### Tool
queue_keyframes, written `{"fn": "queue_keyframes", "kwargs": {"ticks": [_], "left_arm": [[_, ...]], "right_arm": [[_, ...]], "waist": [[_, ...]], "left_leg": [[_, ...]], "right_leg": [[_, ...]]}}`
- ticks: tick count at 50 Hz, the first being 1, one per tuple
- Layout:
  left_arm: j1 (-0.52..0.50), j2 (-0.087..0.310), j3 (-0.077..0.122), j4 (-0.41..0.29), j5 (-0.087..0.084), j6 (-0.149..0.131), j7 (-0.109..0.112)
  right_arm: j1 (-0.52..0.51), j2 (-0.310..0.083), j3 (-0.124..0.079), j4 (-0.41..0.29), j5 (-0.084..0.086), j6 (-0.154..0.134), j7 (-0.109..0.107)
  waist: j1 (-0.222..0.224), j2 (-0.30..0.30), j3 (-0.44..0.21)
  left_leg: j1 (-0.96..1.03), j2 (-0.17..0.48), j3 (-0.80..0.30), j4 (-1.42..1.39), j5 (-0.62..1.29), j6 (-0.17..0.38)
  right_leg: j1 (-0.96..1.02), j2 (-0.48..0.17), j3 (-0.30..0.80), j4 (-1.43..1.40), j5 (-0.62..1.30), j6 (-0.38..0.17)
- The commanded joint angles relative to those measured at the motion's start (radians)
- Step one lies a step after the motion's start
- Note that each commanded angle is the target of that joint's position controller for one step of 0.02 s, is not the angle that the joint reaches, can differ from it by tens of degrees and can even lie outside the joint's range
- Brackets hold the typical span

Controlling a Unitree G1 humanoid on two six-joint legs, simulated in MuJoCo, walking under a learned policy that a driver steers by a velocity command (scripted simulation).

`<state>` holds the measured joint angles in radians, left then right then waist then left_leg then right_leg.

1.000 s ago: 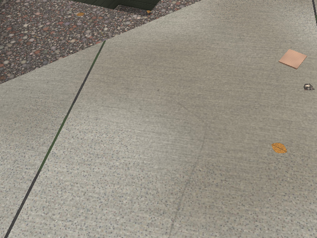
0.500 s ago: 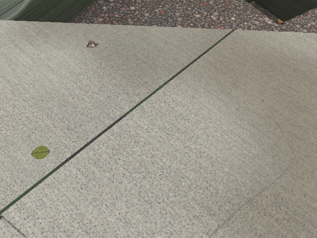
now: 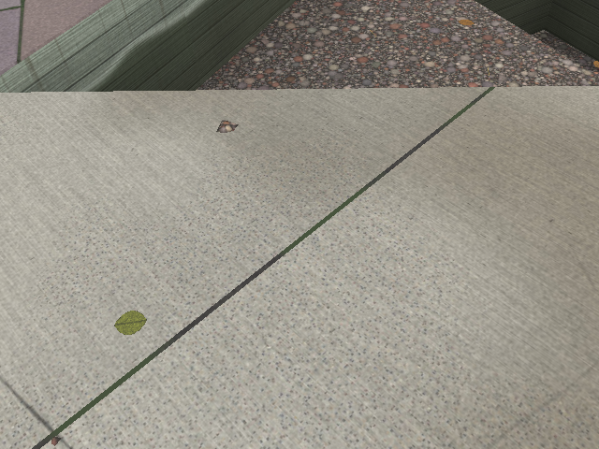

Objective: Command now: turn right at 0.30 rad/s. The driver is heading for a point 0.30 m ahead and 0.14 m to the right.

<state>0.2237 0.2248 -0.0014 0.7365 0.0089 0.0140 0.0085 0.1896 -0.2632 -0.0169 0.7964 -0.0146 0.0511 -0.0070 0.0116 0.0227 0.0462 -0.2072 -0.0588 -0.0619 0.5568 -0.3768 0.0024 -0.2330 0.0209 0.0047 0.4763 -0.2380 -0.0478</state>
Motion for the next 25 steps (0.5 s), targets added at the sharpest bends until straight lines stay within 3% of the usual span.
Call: {"fn": "queue_keyframes", "kwargs": {"ticks": [1, 4, 6, 7, 8, 9, 10, 11, 12, 14, 17, 19, 20, 22, 23, 25], "left_arm": [[0.020, 0.249, 0.085, -0.040, -0.012, 0.003, -0.007], [-0.004, 0.236, 0.100, -0.040, -0.007, 0.017, -0.013], [-0.071, 0.223, 0.106, -0.057, -0.009, 0.026, -0.018], [-0.110, 0.193, 0.101, -0.078, -0.015, 0.028, -0.022], [-0.124, 0.115, 0.083, -0.112, -0.029, 0.027, -0.026], [-0.085, 0.147, 0.092, -0.108, 0.006, 0.033, -0.018], [-0.048, 0.203, 0.110, -0.072, 0.025, 0.039, -0.016], [-0.013, 0.199, 0.117, -0.045, 0.021, 0.047, -0.022], [0.006, 0.194, 0.118, -0.036, 0.015, 0.056, -0.032], [-0.016, 0.171, 0.107, -0.050, 0.005, 0.066, -0.058], [-0.094, 0.155, 0.097, -0.097, -0.002, 0.073, -0.075], [-0.125, 0.141, 0.090, -0.124, -0.001, 0.076, -0.081], [-0.146, 0.145, 0.089, -0.139, -0.001, 0.078, -0.085], [-0.213, 0.174, 0.094, -0.175, 0.004, 0.082, -0.106], [-0.244, 0.185, 0.097, -0.192, 0.006, 0.083, -0.118], [-0.282, 0.182, 0.096, -0.210, 0.006, 0.078, -0.134]], "right_arm": [[0.024, -0.108, -0.032, -0.045, 0.005, -0.015, -0.022], [0.026, -0.088, -0.028, -0.061, 0.008, -0.024, -0.035], [0.084, -0.089, -0.028, -0.056, 0.006, -0.037, -0.042], [0.127, -0.126, -0.037, -0.052, -0.004, -0.045, -0.050], [0.121, -0.229, -0.060, -0.060, -0.020, -0.042, -0.058], [0.060, -0.244, -0.066, -0.073, -0.024, -0.037, -0.054], [0.034, -0.164, -0.044, -0.101, -0.018, -0.037, -0.048], [-0.009, -0.118, -0.029, -0.116, -0.015, -0.037, -0.046], [-0.045, -0.107, -0.023, -0.128, -0.019, -0.036, -0.048], [-0.029, -0.129, -0.029, -0.127, -0.020, -0.041, -0.052], [0.043, -0.152, -0.042, -0.117, -0.020, -0.040, -0.046], [0.058, -0.169, -0.051, -0.115, -0.021, -0.042, -0.037], [0.090, -0.186, -0.059, -0.112, -0.026, -0.047, -0.026], [0.109, -0.219, -0.073, -0.111, -0.035, -0.059, -0.012], [0.107, -0.233, -0.079, -0.113, -0.037, -0.065, -0.008], [0.112, -0.244, -0.088, -0.110, -0.037, -0.073, -0.002]], "waist": [[0.000, -0.183, -0.082], [-0.008, -0.175, -0.088], [-0.050, -0.148, -0.100], [-0.071, -0.079, -0.106], [-0.062, 0.131, -0.069], [-0.037, 0.253, -0.049], [-0.015, 0.092, -0.047], [0.014, 0.030, -0.048], [0.032, 0.035, -0.041], [0.005, 0.115, -0.037], [-0.048, 0.119, -0.042], [-0.060, 0.122, -0.048], [-0.083, 0.132, -0.075], [-0.107, 0.152, -0.054], [-0.110, 0.152, -0.026], [-0.112, 0.109, 0.015]], "left_leg": [[-0.095, -0.027, 0.049, -0.003, -0.003, -0.015], [-0.104, -0.024, 0.035, 0.006, -0.019, -0.005], [0.004, 0.001, 0.015, -0.102, 0.049, 0.018], [0.109, 0.089, -0.063, -0.215, 0.057, 0.045], [0.199, 0.301, -0.277, -0.332, 0.144, 0.133], [0.130, 0.481, -0.366, -0.320, 0.468, 0.250], [0.113, 0.465, -0.284, -0.283, 0.632, 0.276], [0.099, 0.401, -0.176, -0.255, 0.667, 0.250], [0.105, 0.338, -0.083, -0.242, 0.653, 0.206], [0.163, 0.280, 0.017, -0.227, 0.678, 0.176], [0.228, 0.319, 0.057, -0.208, 0.684, 0.186], [0.225, 0.341, 0.093, -0.189, 0.683, 0.181], [0.224, 0.363, 0.089, -0.227, 0.482, 0.177], [0.196, 0.398, 0.041, -0.335, -0.038, 0.168], [0.190, 0.417, 0.018, -0.377, -0.185, 0.161], [0.204, 0.449, 0.013, -0.413, -0.262, 0.148]], "right_leg": [[0.156, -0.209, 0.317, -0.075, 0.486, -0.136], [0.112, -0.213, 0.407, -0.074, 0.444, -0.152], [0.003, -0.172, 0.408, -0.041, 0.368, -0.115], [-0.117, -0.111, 0.356, 0.033, 0.247, -0.062], [-0.330, 0.035, 0.177, 0.211, -0.038, 0.013], [-0.366, 0.079, 0.018, 0.444, -0.363, 0.031], [-0.346, 0.017, 0.048, 0.590, -0.355, 0.036], [-0.319, 0.007, 0.047, 0.652, -0.302, 0.045], [-0.320, -0.006, 0.036, 0.668, -0.241, 0.057], [-0.354, -0.013, -0.001, 0.630, -0.180, 0.090], [-0.363, -0.031, -0.033, 0.525, -0.167, 0.107], [-0.313, -0.042, -0.054, 0.433, -0.178, 0.094], [-0.283, -0.047, -0.074, 0.397, -0.185, 0.079], [-0.275, -0.063, -0.095, 0.357, -0.203, 0.053], [-0.289, -0.067, -0.101, 0.342, -0.216, 0.043], [-0.307, -0.075, -0.108, 0.302, -0.237, 0.017]]}}
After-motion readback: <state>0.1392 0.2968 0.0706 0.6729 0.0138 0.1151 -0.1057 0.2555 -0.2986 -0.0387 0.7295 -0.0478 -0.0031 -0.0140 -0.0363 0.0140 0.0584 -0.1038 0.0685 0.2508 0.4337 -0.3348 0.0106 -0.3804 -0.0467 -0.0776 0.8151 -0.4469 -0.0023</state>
